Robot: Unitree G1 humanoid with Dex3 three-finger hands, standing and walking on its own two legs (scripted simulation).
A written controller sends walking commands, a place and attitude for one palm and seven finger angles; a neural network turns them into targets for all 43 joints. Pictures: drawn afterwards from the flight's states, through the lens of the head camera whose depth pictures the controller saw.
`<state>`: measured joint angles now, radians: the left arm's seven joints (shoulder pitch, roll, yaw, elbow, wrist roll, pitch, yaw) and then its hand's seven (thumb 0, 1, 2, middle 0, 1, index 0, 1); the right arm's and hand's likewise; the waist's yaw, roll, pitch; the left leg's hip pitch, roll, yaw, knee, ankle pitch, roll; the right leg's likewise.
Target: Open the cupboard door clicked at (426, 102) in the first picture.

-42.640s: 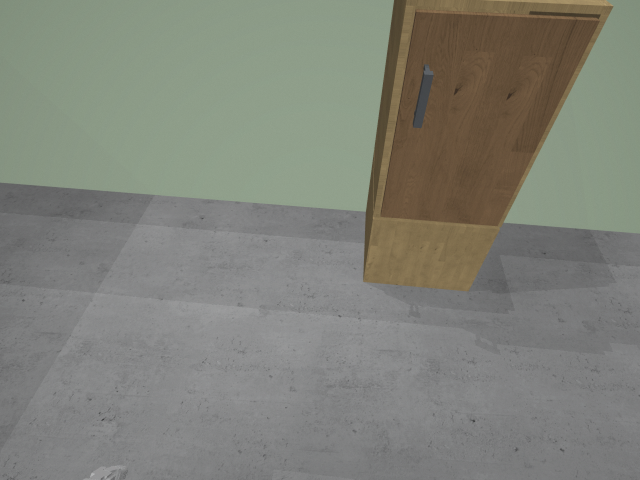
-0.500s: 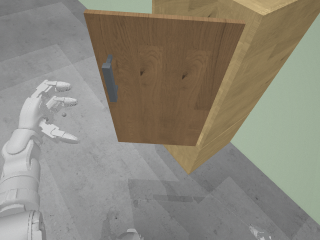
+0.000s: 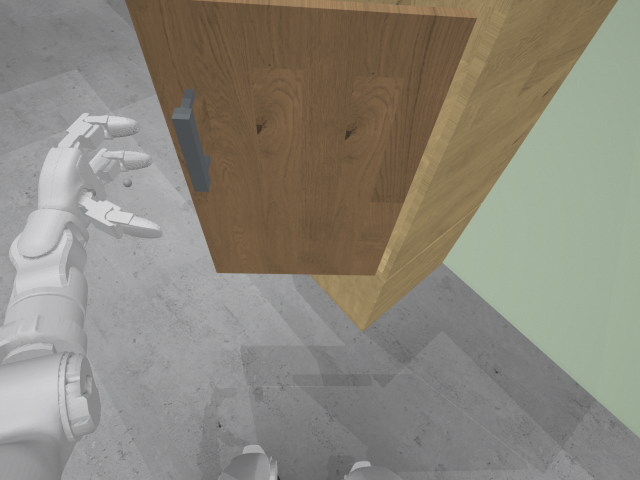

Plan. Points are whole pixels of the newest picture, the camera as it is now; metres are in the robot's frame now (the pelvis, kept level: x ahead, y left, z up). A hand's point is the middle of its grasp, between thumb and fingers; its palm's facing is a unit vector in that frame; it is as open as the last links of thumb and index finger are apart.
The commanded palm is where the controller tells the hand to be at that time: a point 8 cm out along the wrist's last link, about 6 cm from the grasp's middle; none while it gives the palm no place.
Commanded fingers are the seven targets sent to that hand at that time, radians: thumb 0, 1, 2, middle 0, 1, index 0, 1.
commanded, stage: move the hooked fingers beside the handle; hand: left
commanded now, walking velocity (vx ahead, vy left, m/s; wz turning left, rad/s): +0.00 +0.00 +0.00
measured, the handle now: (195, 143) +0.53 +0.15 +0.09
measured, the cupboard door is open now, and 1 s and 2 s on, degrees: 50 50 51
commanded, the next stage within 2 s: slide the fingers in behind the handle in 1.00 s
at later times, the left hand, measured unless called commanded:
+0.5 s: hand (137, 164) +0.49 +0.22 +0.08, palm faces -0.02 -1.00 -0.01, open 14.0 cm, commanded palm +0.47 +0.27 +0.08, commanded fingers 0.00 -0.50 0.30 -0.30 -1.20 -0.30 -1.20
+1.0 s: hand (141, 167) +0.49 +0.22 +0.08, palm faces -0.01 -1.00 -0.01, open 14.0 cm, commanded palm +0.47 +0.26 +0.08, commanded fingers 0.00 -0.50 0.30 -0.30 -1.20 -0.30 -1.20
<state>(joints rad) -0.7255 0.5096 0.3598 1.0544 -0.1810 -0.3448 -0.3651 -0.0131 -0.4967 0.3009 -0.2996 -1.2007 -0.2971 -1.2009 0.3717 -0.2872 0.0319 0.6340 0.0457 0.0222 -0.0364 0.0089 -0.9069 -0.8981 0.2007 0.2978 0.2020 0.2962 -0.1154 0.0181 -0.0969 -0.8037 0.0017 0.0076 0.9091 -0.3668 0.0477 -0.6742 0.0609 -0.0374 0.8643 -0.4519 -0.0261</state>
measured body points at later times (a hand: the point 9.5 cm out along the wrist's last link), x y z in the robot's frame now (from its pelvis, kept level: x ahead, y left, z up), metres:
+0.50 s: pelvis +0.01 +0.00 -0.01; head +0.11 +0.02 +0.43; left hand +0.49 +0.28 +0.09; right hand -0.01 -0.27 -0.11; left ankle +0.04 +0.09 -0.69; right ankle -0.02 -0.11 -0.69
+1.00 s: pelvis +0.00 +0.01 -0.01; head +0.10 +0.03 +0.43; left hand +0.48 +0.27 +0.09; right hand +0.04 -0.26 -0.11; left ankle +0.04 +0.09 -0.69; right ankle -0.02 -0.11 -0.69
